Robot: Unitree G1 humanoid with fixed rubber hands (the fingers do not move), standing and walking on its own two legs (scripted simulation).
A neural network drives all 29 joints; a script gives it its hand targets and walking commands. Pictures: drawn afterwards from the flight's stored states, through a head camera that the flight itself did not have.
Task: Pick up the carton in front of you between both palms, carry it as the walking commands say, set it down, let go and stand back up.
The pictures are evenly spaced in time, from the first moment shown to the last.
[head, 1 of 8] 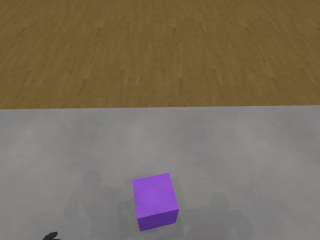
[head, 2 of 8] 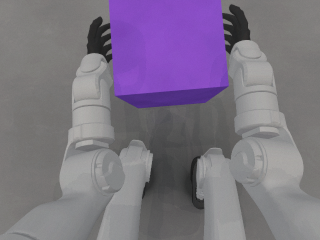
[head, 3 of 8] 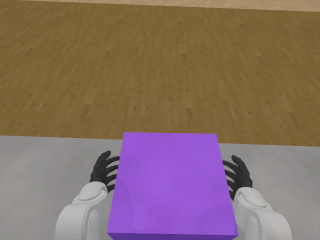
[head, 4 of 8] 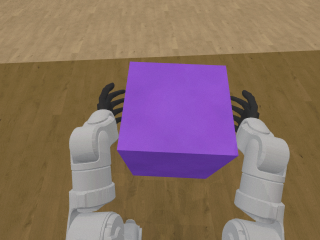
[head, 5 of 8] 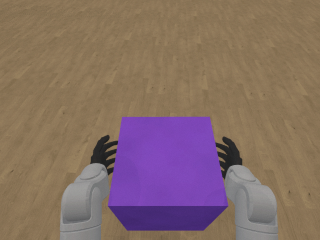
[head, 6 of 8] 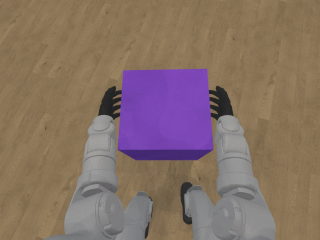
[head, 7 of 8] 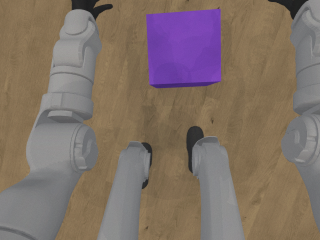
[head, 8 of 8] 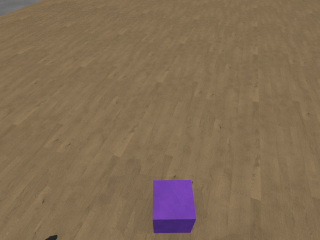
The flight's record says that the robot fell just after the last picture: no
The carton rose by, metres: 1.12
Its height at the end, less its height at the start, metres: +0.38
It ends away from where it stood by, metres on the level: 5.78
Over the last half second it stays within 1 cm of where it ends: yes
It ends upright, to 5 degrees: yes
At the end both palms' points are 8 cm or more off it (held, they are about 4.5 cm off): yes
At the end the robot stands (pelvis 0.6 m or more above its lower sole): yes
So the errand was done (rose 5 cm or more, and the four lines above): yes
